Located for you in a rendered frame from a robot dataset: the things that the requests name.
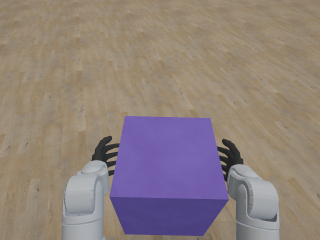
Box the robot right hand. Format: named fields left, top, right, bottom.
left=217, top=139, right=244, bottom=182

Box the right robot forearm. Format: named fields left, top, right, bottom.
left=227, top=164, right=280, bottom=240

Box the left robot forearm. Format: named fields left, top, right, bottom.
left=61, top=160, right=110, bottom=240

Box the robot left hand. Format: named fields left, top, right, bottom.
left=91, top=136, right=120, bottom=176

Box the carton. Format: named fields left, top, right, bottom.
left=109, top=116, right=229, bottom=236

